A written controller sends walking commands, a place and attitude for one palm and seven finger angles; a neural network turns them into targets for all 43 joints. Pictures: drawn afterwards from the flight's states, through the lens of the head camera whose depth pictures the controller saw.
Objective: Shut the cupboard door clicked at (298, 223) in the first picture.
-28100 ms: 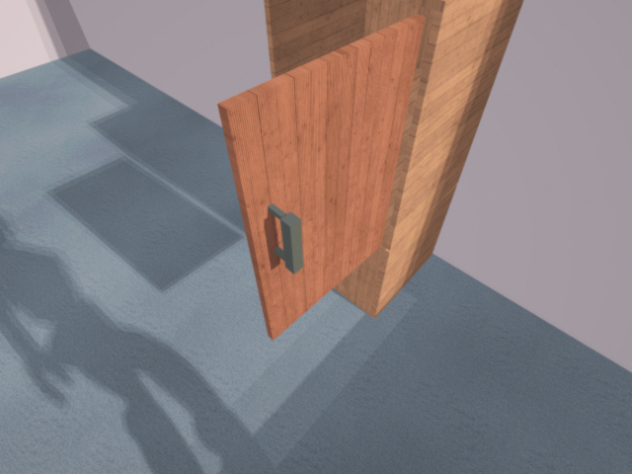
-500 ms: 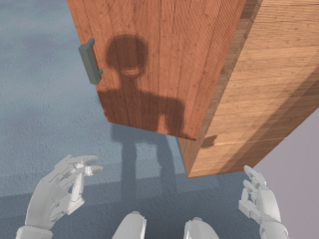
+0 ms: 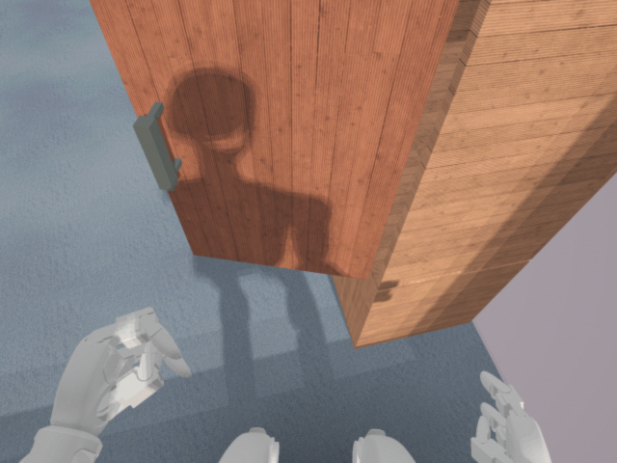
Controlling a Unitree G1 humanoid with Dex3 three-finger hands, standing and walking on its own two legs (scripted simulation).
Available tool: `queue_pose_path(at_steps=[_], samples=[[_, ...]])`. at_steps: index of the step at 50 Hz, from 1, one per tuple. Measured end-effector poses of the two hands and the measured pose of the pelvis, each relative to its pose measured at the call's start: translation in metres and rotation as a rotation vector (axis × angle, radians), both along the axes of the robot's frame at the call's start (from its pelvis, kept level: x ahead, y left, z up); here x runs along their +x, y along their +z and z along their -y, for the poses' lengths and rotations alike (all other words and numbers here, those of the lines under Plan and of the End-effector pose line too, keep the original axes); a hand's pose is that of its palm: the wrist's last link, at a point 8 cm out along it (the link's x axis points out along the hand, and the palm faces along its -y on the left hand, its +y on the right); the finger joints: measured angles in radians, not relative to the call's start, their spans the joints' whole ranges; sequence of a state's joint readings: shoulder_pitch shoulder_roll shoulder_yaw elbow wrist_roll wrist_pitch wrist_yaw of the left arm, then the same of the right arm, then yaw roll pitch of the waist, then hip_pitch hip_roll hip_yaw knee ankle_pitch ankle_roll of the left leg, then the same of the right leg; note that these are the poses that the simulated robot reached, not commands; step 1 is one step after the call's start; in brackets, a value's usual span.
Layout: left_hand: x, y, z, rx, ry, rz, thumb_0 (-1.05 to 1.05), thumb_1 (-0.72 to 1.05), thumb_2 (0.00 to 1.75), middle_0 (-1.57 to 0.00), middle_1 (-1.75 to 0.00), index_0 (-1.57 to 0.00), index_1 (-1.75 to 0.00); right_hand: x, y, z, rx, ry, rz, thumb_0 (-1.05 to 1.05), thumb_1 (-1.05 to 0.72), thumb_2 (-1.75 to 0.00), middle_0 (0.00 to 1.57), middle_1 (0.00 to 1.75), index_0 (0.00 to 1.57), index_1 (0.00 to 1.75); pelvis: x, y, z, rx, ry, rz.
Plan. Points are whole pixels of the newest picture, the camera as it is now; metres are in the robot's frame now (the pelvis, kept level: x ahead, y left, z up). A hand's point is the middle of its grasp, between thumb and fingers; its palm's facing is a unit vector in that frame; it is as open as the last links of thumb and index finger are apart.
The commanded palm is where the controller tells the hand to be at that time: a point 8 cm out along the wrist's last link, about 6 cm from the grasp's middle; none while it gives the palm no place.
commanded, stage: raise the hand and make a fist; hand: left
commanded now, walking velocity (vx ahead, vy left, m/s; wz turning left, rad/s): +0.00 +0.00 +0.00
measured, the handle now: (163, 147) +0.52 +0.25 +0.09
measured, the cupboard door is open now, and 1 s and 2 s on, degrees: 68 68 68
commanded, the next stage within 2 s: bring the fist close to the handle in 0.86 s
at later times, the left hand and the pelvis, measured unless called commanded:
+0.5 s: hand (141, 341) +0.23 +0.19 +0.09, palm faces -0.10 -0.99 -0.05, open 3.1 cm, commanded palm +0.21 +0.24 +0.09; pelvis +0.01 +0.00 +0.02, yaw +0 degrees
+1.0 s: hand (159, 348) +0.23 +0.17 +0.09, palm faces -0.09 -0.99 -0.06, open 3.1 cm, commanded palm +0.22 +0.23 +0.09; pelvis +0.01 -0.01 +0.02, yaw +1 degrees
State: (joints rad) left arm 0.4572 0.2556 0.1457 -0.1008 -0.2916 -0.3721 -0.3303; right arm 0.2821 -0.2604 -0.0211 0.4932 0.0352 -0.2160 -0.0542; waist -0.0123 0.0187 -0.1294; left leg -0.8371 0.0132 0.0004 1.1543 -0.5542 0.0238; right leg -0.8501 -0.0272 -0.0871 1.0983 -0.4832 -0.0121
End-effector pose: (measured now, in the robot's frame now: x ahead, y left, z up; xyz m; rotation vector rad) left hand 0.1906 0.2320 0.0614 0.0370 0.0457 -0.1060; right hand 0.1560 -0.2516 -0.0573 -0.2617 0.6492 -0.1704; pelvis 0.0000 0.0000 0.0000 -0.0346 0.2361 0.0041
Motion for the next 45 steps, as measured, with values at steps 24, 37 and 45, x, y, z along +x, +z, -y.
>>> queue_pose_path(at_steps=[24,37,45], samples=[[0.026,0.028,-0.016,0.018,0.012,0.012,0.02,0.90,0.90,-1.29,-1.49,-1.29,-1.49,0.021,0.014,-0.030,0.063,0.076,0.002,0.01,-0.90,-0.90,0.21,0.30,0.20,0.30,0.013,0.017,-0.002,-0.008,0.011,0.033],[0.026,0.030,-0.005,0.018,0.013,0.014,0.02,0.90,0.90,-1.30,-1.50,-1.30,-1.50,0.008,0.016,-0.006,0.043,0.030,-0.002,0.01,-0.90,-0.90,0.21,0.30,0.20,0.30,0.012,0.021,0.005,0.007,0.003,0.040],[0.021,0.029,0.002,0.024,0.018,0.020,0.02,0.90,0.90,-1.30,-1.50,-1.30,-1.50,0.012,0.016,-0.003,0.053,0.037,0.016,0.01,-0.90,-0.90,0.21,0.30,0.20,0.30,0.010,0.020,0.012,0.011,0.005,0.041]])
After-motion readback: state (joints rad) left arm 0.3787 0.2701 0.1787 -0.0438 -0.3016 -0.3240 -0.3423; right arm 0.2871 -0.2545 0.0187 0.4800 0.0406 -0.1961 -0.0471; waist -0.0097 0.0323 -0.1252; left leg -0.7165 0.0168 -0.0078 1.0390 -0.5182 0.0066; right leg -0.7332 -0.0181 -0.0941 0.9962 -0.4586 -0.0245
